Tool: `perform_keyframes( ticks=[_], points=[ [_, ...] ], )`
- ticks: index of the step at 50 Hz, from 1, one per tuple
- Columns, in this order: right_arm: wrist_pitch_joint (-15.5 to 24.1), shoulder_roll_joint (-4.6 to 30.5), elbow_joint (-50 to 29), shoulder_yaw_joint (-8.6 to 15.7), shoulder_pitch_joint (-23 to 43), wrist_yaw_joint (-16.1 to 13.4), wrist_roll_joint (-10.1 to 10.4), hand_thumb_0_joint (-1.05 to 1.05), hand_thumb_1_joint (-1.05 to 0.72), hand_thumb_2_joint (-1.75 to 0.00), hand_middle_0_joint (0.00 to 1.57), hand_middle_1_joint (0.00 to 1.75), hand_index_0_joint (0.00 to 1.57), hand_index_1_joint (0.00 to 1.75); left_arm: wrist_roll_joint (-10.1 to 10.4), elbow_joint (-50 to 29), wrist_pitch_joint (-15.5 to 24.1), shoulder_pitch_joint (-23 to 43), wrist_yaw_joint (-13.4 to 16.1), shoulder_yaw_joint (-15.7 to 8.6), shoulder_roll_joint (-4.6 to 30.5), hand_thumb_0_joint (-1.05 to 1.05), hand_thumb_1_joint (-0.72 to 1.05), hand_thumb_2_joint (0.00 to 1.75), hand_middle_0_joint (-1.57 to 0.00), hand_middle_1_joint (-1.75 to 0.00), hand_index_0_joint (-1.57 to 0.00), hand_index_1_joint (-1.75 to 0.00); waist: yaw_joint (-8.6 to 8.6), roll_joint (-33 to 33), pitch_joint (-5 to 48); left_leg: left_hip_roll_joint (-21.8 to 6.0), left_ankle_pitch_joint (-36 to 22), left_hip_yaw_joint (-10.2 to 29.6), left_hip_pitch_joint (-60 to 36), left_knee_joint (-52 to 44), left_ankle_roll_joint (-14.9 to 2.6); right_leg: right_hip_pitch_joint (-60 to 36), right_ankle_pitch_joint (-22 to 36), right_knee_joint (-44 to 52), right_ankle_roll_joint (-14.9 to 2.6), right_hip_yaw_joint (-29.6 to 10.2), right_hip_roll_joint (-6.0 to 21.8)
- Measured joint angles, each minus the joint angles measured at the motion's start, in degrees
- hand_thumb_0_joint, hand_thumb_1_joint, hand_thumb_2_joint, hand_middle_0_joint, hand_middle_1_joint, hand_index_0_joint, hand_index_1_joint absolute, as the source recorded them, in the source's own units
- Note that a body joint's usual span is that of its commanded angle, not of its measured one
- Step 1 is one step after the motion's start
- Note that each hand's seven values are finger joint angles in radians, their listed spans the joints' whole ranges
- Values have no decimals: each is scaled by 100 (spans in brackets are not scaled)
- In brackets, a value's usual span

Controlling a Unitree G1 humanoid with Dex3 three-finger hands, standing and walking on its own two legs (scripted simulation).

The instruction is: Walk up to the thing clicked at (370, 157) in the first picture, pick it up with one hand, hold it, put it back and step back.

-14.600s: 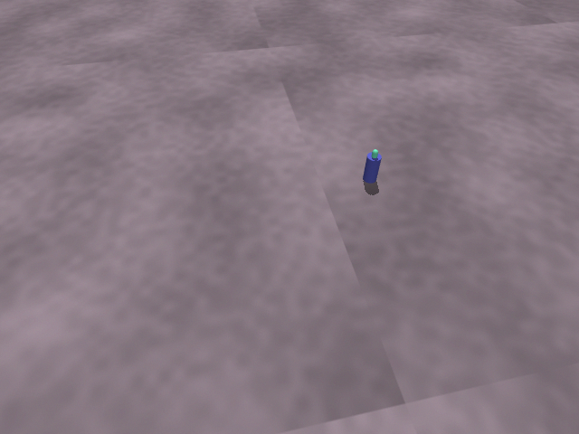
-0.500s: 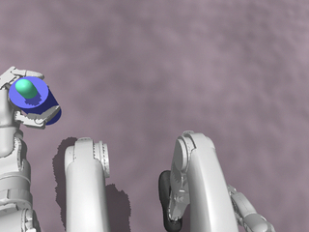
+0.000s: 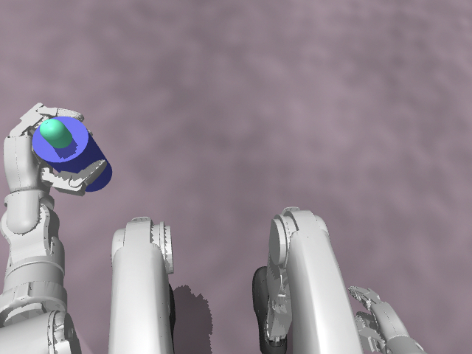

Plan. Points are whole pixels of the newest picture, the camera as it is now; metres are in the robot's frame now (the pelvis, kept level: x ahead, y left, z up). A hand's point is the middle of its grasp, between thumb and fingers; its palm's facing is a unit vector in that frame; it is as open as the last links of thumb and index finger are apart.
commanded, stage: settle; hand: left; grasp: from the side
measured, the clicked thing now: (74, 154) +0.42 +0.25 -0.06
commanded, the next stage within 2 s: lift in 0.38 s
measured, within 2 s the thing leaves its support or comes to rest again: neither
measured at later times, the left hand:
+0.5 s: hand (68, 140) +0.43 +0.25 -0.03, palm faces +0.19 -0.98 -0.06, open 9.8 cm
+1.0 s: hand (46, 133) +0.41 +0.24 +0.05, palm faces +0.17 -0.98 -0.06, open 9.8 cm
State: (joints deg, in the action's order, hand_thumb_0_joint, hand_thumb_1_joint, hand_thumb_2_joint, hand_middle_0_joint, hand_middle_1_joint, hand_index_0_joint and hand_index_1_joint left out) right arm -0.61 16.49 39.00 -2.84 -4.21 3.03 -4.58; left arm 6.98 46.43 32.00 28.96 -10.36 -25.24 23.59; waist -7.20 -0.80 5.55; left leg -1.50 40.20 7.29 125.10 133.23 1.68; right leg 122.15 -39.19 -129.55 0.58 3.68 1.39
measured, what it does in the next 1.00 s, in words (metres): rises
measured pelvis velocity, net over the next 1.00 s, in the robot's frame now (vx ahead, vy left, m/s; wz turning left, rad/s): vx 0.00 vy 0.00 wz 0.03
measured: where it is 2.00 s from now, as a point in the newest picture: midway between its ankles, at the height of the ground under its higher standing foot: (217, 336)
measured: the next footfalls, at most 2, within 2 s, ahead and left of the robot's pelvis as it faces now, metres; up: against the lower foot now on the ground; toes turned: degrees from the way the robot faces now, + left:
none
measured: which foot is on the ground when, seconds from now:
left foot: down 0.00-1.00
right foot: down 0.00-1.00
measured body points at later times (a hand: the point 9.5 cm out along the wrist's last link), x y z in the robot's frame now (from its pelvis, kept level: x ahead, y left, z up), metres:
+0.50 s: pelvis +0.00 +0.00 +0.02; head +0.21 +0.05 +0.41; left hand +0.42 +0.30 -0.02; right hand +0.13 -0.27 -0.11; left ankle +0.08 +0.13 -0.33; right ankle +0.10 -0.12 -0.33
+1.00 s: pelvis +0.00 +0.00 +0.07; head +0.20 +0.03 +0.47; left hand +0.40 +0.29 +0.05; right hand +0.14 -0.26 -0.06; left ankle +0.08 +0.13 -0.33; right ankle +0.10 -0.12 -0.33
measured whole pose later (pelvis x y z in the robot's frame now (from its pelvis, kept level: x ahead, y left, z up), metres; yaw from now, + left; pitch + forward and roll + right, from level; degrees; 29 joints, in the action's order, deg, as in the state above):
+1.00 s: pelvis +0.00 +0.00 +0.07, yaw +2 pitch +33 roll -4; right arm 1.5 15.5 37.9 -0.2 -7.0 0.7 -1.0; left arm 9.3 35.2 25.0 23.8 -10.2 -21.9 19.9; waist -5.3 1.0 9.2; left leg -1.8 39.2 4.8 114.4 120.2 1.2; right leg 112.3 -38.7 -117.8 0.5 2.4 1.7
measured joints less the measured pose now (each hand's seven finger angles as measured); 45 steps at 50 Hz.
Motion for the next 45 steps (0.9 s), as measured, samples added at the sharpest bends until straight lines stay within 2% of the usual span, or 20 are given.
perform_keyframes(
  ticks=[29, 37, 45],
  points=[
    [105, -48, 90, 114, -152, -44, 49, 0, -93, -90, 21, 30, 20, 30, -59, 257, -66, 301, -9, -52, -87, -3, -40, 113, -69, -104, -74, -107, -5, 76, 144, 12, -33, -168, -254, -388, -18, -195, -21, 280, -1, -127, 36],
    [123, -58, 48, 165, -213, -88, 123, 0, -94, -90, 21, 30, 20, 30, 15, -79, -199, 97, -112, 12, -151, -3, -40, 113, -70, -104, -75, -106, 23, 102, 194, 9, -48, -184, -402, -546, -13, -331, -11, 423, -13, -129, 39],
    [157, -76, -40, 222, -273, -169, 267, 0, -94, -90, 21, 30, 20, 30, 149, -643, -490, -241, -46, 198, -282, -3, -40, 114, -70, -104, -75, -106, 121, 144, 311, -7, -85, -229, -752, -955, -25, -670, 23, 819, -16, -137, 41]
  ],
)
